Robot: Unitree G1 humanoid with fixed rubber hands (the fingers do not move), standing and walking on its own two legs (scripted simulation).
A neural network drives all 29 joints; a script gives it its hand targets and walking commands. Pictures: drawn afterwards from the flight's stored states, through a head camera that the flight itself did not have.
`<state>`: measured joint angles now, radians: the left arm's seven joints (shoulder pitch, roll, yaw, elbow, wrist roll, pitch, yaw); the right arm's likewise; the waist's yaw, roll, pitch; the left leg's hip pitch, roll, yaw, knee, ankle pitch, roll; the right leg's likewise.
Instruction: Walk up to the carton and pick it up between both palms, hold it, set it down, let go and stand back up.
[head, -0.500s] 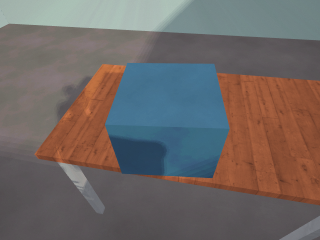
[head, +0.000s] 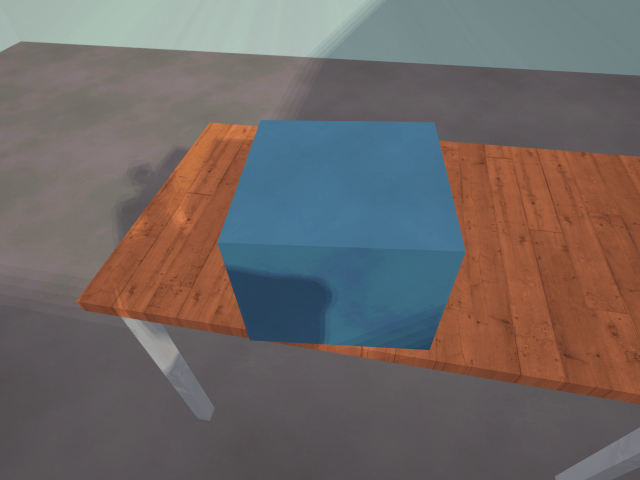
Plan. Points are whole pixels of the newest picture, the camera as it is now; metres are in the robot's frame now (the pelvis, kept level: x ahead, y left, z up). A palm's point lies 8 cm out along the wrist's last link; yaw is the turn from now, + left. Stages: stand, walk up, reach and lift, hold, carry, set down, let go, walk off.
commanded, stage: stand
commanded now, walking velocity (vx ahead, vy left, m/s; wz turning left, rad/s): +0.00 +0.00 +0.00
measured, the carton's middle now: (342, 231) +0.49 +0.00 +0.02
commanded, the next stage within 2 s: none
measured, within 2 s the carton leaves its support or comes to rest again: neither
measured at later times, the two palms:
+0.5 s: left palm out of the picture -0.03 +0.22 -0.14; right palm out of the picture -0.02 -0.23 -0.15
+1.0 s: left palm out of the picture -0.04 +0.20 -0.15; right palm out of the picture -0.03 -0.22 -0.15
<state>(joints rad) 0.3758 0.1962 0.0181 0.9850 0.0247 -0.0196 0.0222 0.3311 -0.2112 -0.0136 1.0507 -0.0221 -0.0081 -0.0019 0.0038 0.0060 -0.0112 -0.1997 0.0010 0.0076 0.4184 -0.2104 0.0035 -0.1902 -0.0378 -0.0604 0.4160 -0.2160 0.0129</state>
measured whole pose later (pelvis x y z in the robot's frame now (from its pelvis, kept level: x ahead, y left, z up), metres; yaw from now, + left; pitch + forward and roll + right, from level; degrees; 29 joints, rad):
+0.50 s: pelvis +0.00 +0.00 +0.00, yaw +1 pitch -1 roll +0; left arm 0.37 0.15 0.01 1.09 0.02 -0.02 0.03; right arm 0.32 -0.16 0.00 1.13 -0.01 0.00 -0.02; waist 0.00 0.01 0.00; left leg -0.19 0.00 0.00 0.42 -0.21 0.00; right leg -0.18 -0.04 -0.07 0.43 -0.22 0.01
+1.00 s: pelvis +0.00 -0.01 +0.00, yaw +1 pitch -1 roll +0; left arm 0.36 0.13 0.01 1.11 0.02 -0.01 0.03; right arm 0.33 -0.14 0.01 1.15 -0.01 0.00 -0.03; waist 0.00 0.01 0.00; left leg -0.20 0.01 -0.01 0.43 -0.21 -0.01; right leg -0.19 -0.03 -0.08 0.43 -0.22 0.00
